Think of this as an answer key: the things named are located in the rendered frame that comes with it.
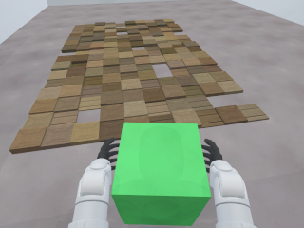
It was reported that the robot left hand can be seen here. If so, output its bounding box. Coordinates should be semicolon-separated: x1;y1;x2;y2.
97;137;120;170

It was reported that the left robot forearm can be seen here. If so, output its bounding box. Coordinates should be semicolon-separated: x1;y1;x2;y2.
68;158;112;228

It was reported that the right robot forearm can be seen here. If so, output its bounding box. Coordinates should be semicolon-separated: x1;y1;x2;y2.
209;160;257;228

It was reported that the carton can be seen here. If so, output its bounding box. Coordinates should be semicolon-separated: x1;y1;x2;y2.
111;122;212;226

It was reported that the robot right hand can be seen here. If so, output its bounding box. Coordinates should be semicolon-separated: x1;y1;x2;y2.
201;139;223;173

